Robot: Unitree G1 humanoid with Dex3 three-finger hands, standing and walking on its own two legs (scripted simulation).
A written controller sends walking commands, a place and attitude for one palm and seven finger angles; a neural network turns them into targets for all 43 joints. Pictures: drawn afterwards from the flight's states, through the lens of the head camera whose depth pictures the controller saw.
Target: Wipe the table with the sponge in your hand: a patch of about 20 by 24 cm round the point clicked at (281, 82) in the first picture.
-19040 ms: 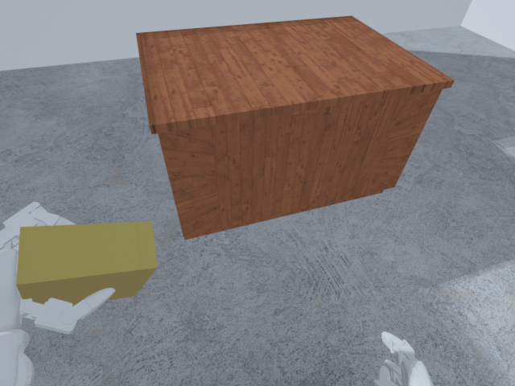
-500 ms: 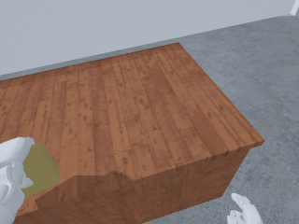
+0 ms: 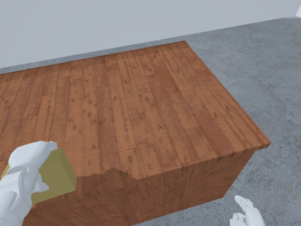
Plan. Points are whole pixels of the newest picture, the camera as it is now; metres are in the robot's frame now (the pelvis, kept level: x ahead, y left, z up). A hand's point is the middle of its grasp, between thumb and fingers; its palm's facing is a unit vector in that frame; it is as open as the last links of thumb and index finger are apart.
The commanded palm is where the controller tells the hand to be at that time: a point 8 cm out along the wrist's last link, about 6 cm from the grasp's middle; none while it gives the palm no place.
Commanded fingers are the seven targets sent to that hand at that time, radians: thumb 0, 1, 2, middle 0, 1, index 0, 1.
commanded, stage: move the sponge above the wiping area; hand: left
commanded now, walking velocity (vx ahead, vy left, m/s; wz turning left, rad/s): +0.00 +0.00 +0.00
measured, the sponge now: (46, 181) +0.21 +0.34 -0.02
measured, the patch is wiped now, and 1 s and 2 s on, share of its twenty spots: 0.00 0.00 0.00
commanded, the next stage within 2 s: lower the sponge onto the table in 0.48 s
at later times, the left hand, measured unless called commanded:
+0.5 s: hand (55, 159) +0.25 +0.31 +0.04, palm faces -0.14 -0.06 -0.99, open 9.5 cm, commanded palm +0.24 +0.34 +0.12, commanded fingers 0.00 0.10 1.30 -1.20 -1.60 -1.20 -1.60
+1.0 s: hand (46, 154) +0.25 +0.32 +0.06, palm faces -0.04 +0.01 -1.00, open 9.5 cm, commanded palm +0.23 +0.34 +0.12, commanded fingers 0.00 0.10 1.30 -1.20 -1.60 -1.20 -1.60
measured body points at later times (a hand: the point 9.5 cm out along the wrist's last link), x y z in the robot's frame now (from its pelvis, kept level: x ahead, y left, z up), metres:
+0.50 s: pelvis +0.00 +0.00 +0.00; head +0.01 -0.02 +0.45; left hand +0.26 +0.30 +0.10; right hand +0.19 -0.23 -0.11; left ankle +0.02 +0.09 -0.74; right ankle +0.00 -0.11 -0.74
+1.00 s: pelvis +0.00 -0.01 +0.00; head +0.02 -0.03 +0.45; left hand +0.25 +0.32 +0.12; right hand +0.20 -0.25 -0.11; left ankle +0.02 +0.09 -0.74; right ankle +0.00 -0.11 -0.74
